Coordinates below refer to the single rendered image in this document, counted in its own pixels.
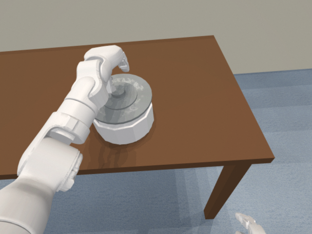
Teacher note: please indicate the table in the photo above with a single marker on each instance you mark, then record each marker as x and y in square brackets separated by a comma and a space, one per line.
[201, 117]

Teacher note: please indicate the pot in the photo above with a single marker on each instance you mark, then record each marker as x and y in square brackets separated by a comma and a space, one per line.
[128, 132]

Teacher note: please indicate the right robot hand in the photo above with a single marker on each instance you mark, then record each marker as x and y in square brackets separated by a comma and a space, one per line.
[249, 223]

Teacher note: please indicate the lid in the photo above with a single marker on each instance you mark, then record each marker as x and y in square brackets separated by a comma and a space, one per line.
[135, 103]

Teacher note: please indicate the left robot hand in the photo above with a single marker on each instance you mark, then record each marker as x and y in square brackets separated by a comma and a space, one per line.
[116, 57]

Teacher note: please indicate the knob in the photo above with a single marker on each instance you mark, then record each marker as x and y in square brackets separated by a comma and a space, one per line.
[119, 92]

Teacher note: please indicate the robot left upper arm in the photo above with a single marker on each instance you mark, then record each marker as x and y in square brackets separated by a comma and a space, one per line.
[25, 204]

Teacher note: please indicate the left robot forearm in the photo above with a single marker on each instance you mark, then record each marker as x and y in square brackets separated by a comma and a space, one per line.
[71, 122]

